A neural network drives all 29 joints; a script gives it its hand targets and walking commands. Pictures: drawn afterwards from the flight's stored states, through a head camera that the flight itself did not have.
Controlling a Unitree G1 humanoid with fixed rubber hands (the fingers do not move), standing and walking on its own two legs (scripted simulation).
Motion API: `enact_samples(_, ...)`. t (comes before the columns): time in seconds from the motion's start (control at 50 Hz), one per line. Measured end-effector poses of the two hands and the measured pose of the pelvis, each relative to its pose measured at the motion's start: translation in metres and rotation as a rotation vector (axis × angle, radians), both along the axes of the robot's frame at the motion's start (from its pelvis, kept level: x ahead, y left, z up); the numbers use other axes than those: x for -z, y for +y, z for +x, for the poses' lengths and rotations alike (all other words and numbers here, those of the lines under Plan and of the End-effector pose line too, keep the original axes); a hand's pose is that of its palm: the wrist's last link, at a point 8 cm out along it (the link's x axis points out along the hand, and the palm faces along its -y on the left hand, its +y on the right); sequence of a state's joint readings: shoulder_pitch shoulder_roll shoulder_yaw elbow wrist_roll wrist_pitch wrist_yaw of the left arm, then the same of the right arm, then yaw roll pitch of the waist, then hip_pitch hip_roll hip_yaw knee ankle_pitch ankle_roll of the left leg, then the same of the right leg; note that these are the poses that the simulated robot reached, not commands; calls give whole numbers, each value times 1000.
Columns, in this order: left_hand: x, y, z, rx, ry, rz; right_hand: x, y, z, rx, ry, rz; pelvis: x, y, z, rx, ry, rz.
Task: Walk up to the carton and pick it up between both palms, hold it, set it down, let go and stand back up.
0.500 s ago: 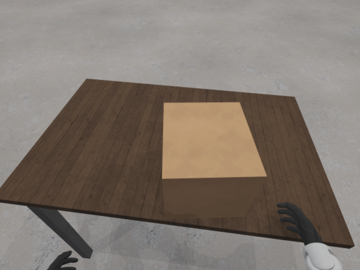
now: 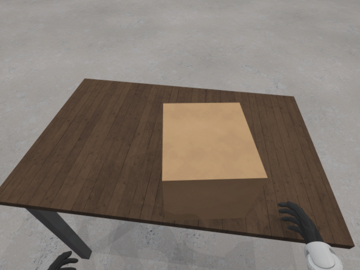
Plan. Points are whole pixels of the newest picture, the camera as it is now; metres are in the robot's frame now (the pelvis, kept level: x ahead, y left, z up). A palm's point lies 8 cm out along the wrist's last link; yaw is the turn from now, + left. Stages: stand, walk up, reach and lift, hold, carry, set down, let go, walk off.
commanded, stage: stand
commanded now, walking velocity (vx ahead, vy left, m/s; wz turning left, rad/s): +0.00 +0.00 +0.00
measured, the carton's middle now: (203, 159) +0.40 -0.04 +0.01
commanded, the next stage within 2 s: none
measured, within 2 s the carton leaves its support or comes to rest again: neither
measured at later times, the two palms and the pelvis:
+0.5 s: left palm out of the picture +0.12 +0.30 -0.10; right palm (310, 235) +0.22 -0.28 -0.02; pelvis +0.00 +0.00 +0.00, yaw +0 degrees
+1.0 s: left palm out of the picture +0.11 +0.30 -0.10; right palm (311, 233) +0.23 -0.28 -0.02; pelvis +0.00 +0.00 +0.00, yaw +0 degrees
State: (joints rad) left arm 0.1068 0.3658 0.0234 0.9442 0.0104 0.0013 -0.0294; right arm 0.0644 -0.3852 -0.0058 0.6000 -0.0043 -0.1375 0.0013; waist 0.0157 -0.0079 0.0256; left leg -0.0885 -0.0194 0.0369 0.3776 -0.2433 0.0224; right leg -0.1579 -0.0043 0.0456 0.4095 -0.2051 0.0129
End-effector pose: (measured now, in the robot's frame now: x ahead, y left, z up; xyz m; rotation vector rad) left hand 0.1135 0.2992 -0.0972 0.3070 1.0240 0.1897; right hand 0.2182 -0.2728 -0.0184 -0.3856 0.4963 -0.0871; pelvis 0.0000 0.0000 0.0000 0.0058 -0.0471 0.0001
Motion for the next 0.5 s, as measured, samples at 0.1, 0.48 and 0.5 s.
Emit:
enact_samples(0.1, 0, -1, 2, 3, -2, -2, 0, 0, 1, 4, 2, -3, 0, 1, 1, 1, -1, 0)
enact_samples(0.48, 2, 1, 2, 5, 16, -1, 0, -2, 4, 19, 4, -8, 0, 3, 4, 3, 1, -1)
enact_samples(0.5, 2, 1, 2, 5, 16, -2, 0, -2, 4, 20, 4, -8, 0, 3, 4, 3, 1, -1)
